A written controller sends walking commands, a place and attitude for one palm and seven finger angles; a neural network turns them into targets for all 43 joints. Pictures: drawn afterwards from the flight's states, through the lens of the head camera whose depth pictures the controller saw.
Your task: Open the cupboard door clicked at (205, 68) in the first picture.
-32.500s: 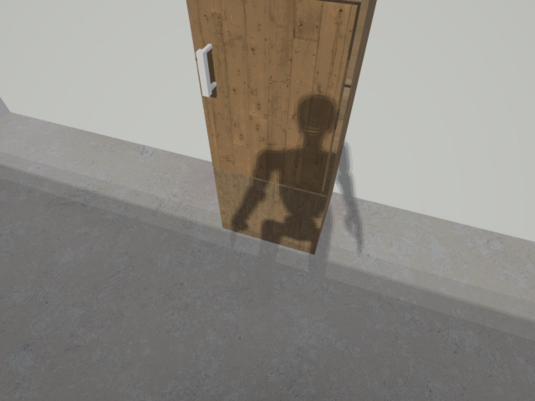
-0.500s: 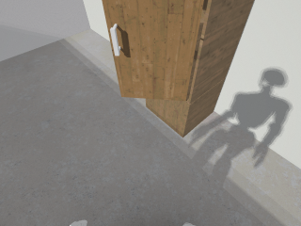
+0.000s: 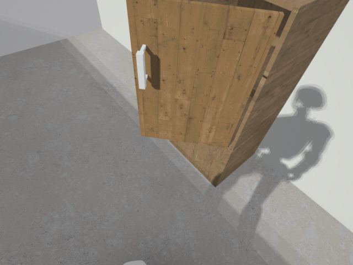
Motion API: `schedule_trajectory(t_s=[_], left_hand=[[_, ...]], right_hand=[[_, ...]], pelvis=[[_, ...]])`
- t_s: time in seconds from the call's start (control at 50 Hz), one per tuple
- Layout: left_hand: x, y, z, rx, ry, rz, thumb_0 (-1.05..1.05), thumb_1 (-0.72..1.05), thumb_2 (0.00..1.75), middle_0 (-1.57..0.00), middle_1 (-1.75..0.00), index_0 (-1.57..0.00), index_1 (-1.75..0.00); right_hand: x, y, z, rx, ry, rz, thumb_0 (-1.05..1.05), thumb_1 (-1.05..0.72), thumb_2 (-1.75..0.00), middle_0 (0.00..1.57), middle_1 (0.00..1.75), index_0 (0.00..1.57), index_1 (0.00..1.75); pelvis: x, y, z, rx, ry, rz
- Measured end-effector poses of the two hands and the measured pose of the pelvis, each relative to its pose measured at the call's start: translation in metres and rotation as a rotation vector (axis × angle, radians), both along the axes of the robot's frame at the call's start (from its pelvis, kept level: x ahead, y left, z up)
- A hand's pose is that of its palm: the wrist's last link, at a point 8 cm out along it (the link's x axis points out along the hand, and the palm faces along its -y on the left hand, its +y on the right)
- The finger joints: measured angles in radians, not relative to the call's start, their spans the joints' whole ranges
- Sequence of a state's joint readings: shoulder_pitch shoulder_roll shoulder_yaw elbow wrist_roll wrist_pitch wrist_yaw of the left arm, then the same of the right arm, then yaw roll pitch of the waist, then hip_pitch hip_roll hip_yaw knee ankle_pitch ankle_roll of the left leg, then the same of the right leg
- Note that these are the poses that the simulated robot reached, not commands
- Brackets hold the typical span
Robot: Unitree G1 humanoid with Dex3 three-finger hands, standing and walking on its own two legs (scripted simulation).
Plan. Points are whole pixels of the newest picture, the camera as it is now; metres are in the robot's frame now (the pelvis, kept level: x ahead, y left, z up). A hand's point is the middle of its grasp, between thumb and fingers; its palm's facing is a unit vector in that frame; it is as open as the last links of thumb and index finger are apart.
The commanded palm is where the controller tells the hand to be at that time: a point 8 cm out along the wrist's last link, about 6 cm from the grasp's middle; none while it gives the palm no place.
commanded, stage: come to a stop and stand still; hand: left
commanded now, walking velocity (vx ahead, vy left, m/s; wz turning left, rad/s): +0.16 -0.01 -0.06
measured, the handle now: (143, 67) +0.65 +0.17 +0.07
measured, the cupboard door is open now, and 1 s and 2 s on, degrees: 42 42 42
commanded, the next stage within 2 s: look again from close up in 1.28 s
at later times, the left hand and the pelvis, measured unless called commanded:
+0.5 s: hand (116, 246) +0.18 +0.17 -0.16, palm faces +0.01 -0.98 -0.20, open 7.3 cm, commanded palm none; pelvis +0.09 -0.01 +0.01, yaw +1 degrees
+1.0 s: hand out of the picture +0.08 +0.18 -0.16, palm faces +0.02 -0.97 -0.24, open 7.4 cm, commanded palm none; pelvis +0.06 -0.01 +0.01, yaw +0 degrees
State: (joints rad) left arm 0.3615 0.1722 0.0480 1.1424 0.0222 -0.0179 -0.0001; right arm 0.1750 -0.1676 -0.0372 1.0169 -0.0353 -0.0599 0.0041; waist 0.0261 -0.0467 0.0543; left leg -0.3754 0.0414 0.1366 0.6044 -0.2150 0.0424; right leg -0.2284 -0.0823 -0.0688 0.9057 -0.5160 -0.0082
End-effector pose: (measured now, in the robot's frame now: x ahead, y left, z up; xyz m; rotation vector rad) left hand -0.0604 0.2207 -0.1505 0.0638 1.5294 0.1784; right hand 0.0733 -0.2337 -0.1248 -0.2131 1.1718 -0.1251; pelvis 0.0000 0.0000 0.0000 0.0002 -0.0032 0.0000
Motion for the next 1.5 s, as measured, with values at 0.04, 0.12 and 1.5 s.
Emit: schedule_trajectory(t_s=[0.04,0.12,1.5], left_hand=[[0.027,0.006,0.003,0.004,-0.025,-0.021,0.01,0.92,0.90,-0.19,-0.30,-0.20,-0.30],[0.095,0.013,0.014,0.016,-0.132,-0.057,0.01,0.92,0.90,-0.19,-0.30,-0.19,-0.30],[0.104,-0.027,0.016,0.041,-0.118,-0.106,0.01,0.92,0.90,-0.20,-0.30,-0.20,-0.30]], right_hand=[[0.005,0.008,0.002,0.005,0.006,-0.014,0.00,-0.91,-0.90,0.20,0.30,0.20,0.30],[0.003,0.012,0.006,0.001,0.058,-0.051,-0.01,-0.94,-0.90,0.21,0.30,0.20,0.30],[-0.031,0.000,-0.007,0.052,0.213,-0.109,0.00,-0.91,-0.90,0.20,0.30,0.20,0.30]], pelvis=[[0.012,0.004,0.004,0.004,0.004,-0.009],[0.033,0.009,0.013,0.008,0.011,-0.013],[0.052,-0.016,0.012,-0.010,-0.007,0.004]])
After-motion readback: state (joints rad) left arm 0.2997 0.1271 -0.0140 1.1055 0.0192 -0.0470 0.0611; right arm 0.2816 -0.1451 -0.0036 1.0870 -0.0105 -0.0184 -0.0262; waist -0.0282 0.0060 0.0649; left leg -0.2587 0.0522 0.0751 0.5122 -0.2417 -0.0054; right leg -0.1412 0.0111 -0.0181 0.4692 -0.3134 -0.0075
